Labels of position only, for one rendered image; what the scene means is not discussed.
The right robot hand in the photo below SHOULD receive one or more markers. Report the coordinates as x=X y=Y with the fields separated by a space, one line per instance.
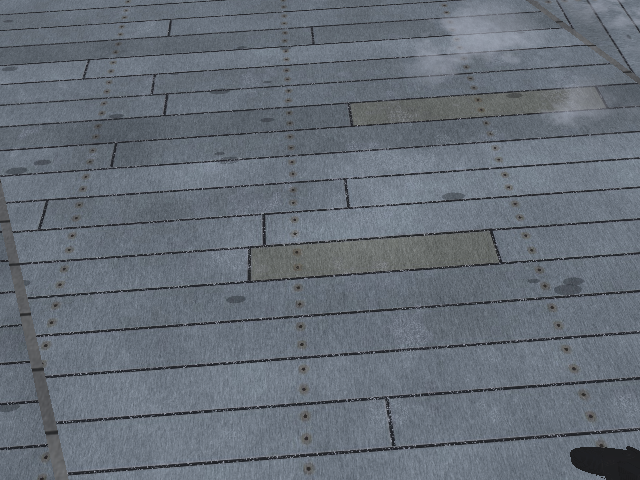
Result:
x=614 y=464

